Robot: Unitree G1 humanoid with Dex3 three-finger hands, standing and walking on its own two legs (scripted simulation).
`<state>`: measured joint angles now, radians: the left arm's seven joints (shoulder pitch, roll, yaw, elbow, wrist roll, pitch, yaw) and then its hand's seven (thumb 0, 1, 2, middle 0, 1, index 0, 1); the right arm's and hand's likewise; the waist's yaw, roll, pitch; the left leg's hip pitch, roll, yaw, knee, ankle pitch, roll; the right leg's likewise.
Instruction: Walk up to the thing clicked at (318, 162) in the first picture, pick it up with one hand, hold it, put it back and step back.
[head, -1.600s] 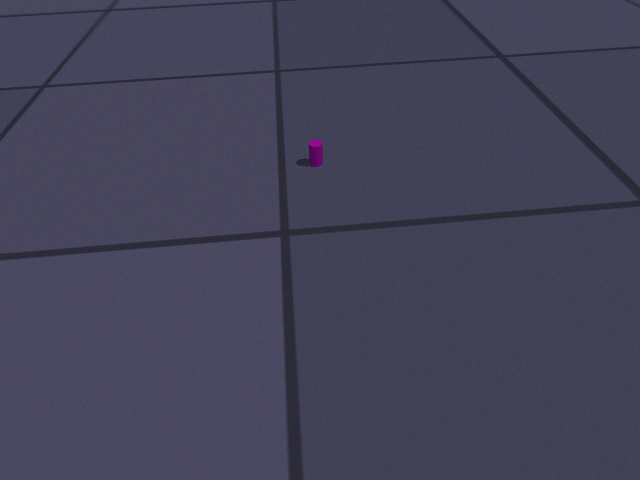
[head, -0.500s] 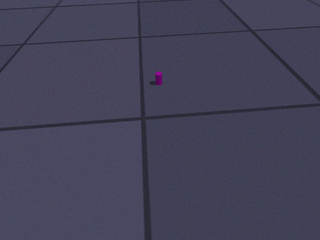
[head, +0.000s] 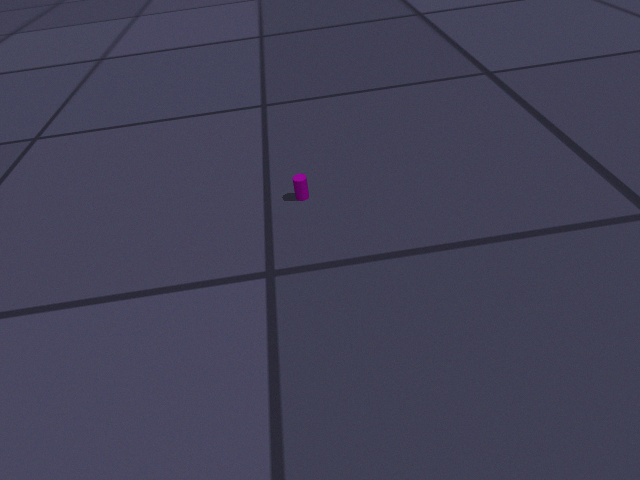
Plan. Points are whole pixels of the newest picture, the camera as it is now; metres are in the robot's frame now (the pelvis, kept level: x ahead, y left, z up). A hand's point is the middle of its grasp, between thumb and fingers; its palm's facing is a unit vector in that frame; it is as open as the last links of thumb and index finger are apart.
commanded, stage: walk up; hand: left
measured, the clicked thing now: (301, 187) +1.68 +0.22 -0.71
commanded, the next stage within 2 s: none
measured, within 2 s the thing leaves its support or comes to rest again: neither
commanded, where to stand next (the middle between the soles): +1.31 +0.02 m, yaw -2 degrees
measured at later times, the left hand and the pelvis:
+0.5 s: hand (167, 402) +0.32 +0.31 -0.15, palm faces -0.06 -0.94 -0.34, open 7.4 cm; pelvis +0.26 +0.03 +0.00, yaw -1 degrees
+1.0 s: hand (217, 276) +0.57 +0.26 -0.12, palm faces -0.02 -0.92 -0.40, open 7.4 cm; pelvis +0.52 -0.01 +0.00, yaw -1 degrees
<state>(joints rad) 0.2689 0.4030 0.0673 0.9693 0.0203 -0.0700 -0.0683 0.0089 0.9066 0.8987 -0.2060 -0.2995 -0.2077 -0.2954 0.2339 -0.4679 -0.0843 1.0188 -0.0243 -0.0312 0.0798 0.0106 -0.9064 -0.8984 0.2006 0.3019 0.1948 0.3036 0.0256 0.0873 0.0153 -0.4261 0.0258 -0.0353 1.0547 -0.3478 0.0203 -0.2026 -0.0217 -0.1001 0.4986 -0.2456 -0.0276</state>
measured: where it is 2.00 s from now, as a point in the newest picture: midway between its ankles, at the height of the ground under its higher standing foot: (344, 301)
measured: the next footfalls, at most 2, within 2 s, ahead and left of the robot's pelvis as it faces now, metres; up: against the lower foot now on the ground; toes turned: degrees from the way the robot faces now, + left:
left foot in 0.30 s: +0.32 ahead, +0.15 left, +0.00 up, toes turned +7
right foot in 0.72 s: +0.55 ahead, -0.13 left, +0.00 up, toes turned -7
